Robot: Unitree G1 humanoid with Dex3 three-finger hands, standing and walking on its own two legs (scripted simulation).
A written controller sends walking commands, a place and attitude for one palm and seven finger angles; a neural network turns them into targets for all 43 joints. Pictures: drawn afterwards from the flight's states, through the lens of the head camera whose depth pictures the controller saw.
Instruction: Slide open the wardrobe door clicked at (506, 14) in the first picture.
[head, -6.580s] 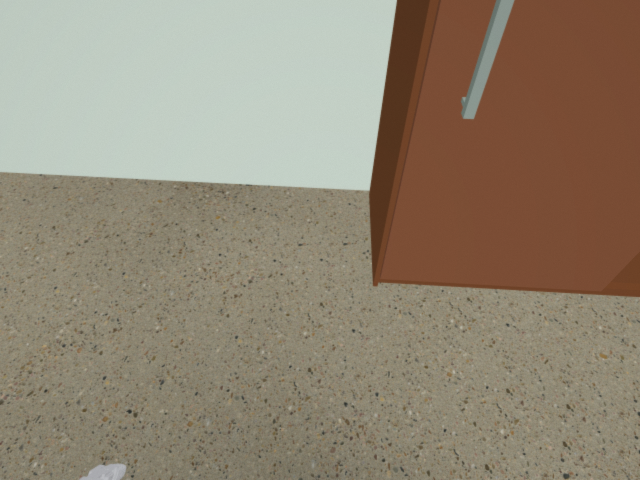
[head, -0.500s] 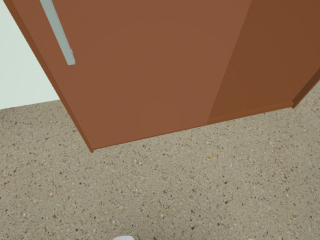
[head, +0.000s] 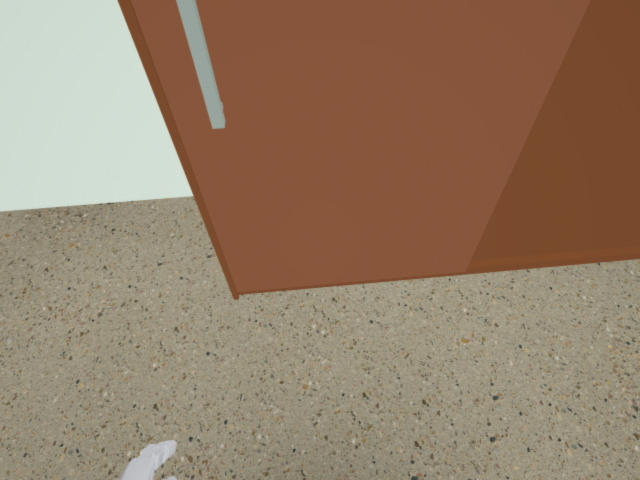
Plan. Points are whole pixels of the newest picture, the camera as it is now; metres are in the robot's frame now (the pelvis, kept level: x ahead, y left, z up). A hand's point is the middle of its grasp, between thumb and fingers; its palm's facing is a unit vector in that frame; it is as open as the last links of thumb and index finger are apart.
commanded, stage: turn to face it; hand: left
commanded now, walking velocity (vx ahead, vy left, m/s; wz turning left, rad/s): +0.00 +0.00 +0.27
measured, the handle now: (203, 55) +0.78 +0.24 +0.15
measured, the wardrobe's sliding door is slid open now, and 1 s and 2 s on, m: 0.00 0.00 0.00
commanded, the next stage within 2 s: take the last steps up to it in 0.10 s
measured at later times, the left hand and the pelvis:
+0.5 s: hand out of the picture -0.09 +0.22 -0.18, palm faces +0.23 -0.95 -0.20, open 7.3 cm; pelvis -0.02 +0.03 +0.00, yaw +9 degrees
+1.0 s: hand (199, 431) +0.21 +0.20 -0.16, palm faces +0.16 -0.97 -0.19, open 7.3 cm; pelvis +0.13 +0.01 -0.01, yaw +9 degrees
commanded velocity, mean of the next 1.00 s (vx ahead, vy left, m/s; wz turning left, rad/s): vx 0.24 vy -0.01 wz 0.07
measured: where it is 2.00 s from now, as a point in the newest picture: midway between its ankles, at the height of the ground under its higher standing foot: (318, 466)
